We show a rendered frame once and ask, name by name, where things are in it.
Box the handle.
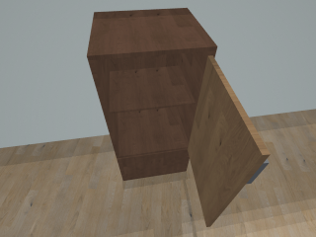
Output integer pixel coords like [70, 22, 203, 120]
[246, 159, 270, 185]

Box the cupboard door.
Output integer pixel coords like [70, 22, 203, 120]
[188, 55, 271, 227]

